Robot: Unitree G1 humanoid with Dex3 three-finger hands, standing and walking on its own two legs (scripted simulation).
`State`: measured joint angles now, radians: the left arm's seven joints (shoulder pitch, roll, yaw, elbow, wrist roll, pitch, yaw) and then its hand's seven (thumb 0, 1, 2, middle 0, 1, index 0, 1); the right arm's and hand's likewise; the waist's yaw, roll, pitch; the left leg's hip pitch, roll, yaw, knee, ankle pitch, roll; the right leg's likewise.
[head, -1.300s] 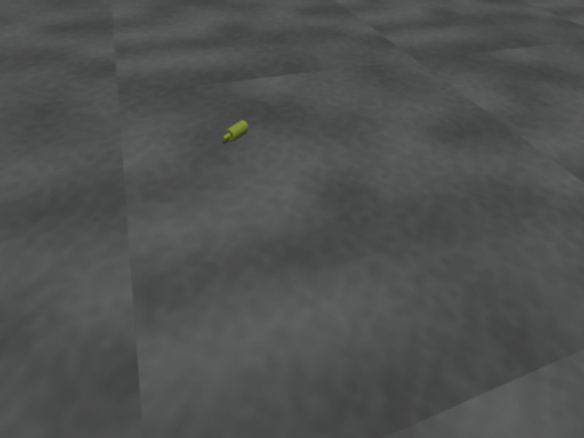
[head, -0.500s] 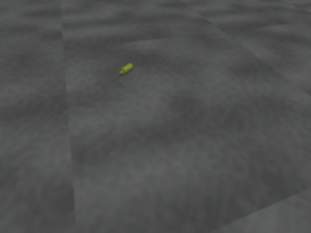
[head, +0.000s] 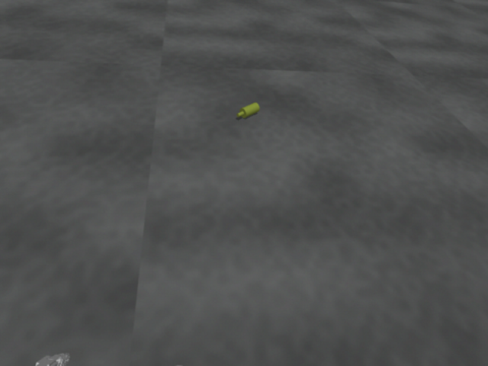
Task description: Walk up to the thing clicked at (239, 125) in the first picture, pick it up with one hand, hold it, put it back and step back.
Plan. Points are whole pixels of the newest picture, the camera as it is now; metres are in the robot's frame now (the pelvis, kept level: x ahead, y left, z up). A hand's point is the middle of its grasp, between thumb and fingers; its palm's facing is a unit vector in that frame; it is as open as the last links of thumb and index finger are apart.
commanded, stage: walk up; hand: left
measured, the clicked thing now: (247, 111) +1.92 +0.00 -0.75
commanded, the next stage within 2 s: none
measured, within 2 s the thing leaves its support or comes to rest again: neither
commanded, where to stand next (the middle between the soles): +1.84 -0.42 m, yaw +46 degrees
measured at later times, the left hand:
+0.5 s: hand (57, 331) +0.21 +0.34 -0.16, palm faces +0.21 -0.95 -0.24, open 7.4 cm
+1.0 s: hand (138, 237) +0.43 +0.26 -0.16, palm faces +0.42 -0.84 -0.33, open 7.4 cm
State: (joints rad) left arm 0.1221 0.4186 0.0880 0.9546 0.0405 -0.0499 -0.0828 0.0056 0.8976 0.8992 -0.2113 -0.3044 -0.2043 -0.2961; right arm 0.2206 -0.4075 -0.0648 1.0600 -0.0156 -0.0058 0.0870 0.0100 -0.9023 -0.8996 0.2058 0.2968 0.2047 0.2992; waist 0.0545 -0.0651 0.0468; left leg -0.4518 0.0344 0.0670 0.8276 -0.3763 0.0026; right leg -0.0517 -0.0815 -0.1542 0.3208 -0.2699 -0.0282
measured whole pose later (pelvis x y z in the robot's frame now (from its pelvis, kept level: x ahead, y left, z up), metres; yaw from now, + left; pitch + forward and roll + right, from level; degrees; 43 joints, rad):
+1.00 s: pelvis +0.51 -0.01 -0.02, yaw +25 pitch +0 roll -1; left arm 0.26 0.42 0.08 0.87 0.04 -0.03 -0.10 0.01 0.90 0.90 -0.21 -0.30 -0.20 -0.30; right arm 0.21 -0.43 -0.03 0.87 0.01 -0.09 0.01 0.01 -0.90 -0.90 0.20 0.30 0.20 0.30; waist 0.08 -0.01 0.07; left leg -0.60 0.03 0.09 0.75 -0.13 0.05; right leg -0.01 0.03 -0.19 0.42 -0.41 -0.06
